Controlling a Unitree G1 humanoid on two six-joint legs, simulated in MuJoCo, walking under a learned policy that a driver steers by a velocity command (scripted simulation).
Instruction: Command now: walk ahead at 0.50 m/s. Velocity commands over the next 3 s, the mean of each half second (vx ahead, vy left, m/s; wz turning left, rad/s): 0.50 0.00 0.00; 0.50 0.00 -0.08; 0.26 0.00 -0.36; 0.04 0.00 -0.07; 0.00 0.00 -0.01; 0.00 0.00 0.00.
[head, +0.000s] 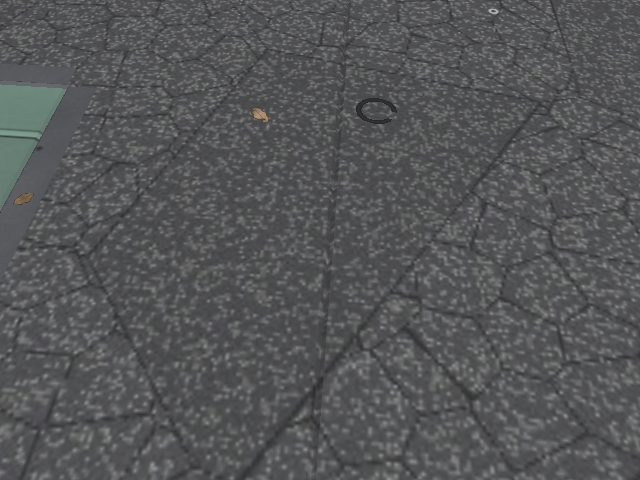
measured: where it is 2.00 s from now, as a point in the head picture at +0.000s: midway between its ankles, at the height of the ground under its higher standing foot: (345, 343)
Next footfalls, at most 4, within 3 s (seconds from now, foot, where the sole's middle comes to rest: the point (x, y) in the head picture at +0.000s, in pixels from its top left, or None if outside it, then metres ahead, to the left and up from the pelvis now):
0.44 right None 0.42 -0.15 -0.77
1.00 left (287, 368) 0.72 0.09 -0.77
1.46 right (402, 329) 0.83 -0.18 -0.77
1.78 left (296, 328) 0.82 0.07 -0.77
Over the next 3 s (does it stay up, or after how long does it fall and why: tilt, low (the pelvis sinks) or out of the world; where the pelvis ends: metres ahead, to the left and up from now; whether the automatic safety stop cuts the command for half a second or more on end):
stays up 0.79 -0.04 0.00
